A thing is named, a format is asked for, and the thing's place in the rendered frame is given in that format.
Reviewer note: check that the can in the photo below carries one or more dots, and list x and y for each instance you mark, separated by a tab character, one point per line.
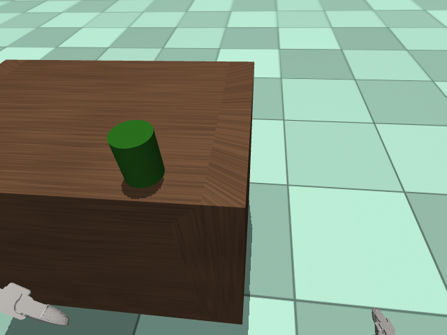
135	148

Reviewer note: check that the left robot hand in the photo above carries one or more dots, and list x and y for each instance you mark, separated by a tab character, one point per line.
15	301

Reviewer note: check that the right robot hand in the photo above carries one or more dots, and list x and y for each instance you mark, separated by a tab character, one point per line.
382	326

